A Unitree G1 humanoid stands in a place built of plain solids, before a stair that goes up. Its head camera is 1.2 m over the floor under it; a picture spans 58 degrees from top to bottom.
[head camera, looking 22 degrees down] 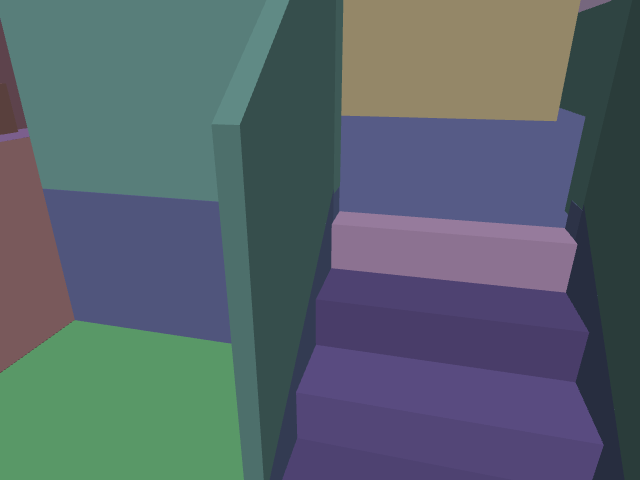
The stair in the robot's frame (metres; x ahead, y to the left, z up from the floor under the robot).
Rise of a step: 0.17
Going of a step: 0.23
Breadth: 0.79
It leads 14 degrees to the right of straight ahead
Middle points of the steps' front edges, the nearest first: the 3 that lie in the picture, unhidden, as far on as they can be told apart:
0.88 -0.31 0.34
1.11 -0.37 0.51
1.33 -0.42 0.69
